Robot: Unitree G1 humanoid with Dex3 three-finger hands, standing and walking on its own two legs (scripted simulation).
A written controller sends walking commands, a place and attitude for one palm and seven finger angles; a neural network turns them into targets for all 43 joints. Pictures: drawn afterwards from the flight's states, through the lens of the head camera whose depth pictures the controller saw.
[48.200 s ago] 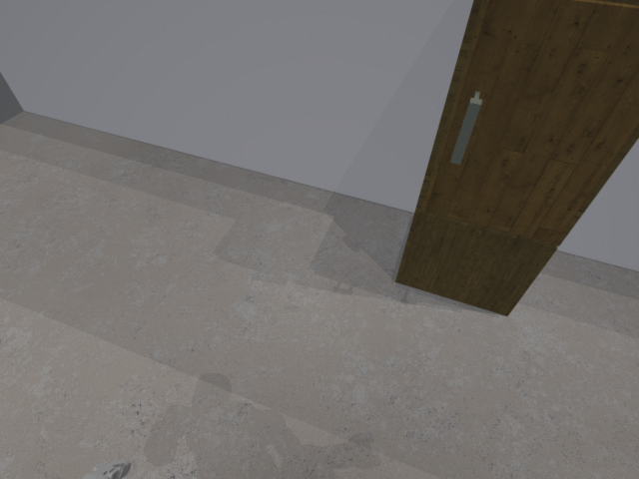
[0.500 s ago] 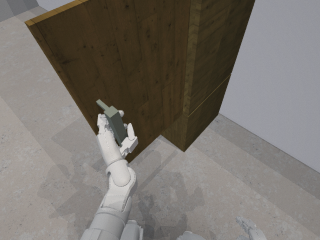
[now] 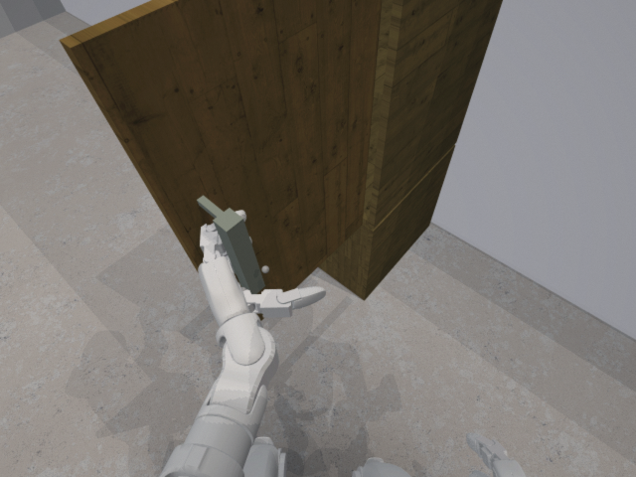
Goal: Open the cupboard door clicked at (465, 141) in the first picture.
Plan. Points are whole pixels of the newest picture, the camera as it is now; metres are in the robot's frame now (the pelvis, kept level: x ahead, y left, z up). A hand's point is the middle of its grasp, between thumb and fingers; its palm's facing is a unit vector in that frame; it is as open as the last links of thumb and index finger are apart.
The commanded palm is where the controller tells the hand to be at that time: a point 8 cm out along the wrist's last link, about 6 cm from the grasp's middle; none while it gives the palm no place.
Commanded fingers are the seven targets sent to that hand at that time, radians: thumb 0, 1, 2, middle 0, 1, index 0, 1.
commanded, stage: open thumb and fingers to let go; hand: left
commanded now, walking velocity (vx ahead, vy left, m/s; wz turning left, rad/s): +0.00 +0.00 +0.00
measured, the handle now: (231, 248) +0.40 +0.12 +0.05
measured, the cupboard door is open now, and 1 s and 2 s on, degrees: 88 90 90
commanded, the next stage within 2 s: slide the hand sideways off the handle in 0.16 s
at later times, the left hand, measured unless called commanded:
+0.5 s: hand (260, 296) +0.33 +0.07 +0.04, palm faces -0.09 -1.00 -0.01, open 16.1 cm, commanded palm +0.31 +0.12 +0.04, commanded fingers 0.00 -0.50 0.30 -0.15 -0.30 -0.15 -0.30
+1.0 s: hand (234, 324) +0.30 +0.10 +0.04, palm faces -0.01 -1.00 +0.02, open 16.1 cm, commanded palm +0.27 +0.17 +0.04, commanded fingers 0.00 -0.50 0.30 -0.15 -0.30 -0.15 -0.30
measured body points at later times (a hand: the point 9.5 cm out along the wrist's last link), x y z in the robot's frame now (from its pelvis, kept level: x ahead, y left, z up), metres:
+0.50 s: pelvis -0.01 +0.04 +0.00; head +0.05 +0.02 +0.44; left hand +0.33 +0.13 +0.04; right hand +0.12 -0.20 -0.12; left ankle +0.05 +0.14 -0.66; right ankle -0.03 -0.05 -0.66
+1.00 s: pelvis -0.01 +0.04 +0.00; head +0.06 +0.03 +0.44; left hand +0.29 +0.16 +0.04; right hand +0.15 -0.19 -0.11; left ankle +0.05 +0.14 -0.66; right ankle -0.03 -0.05 -0.66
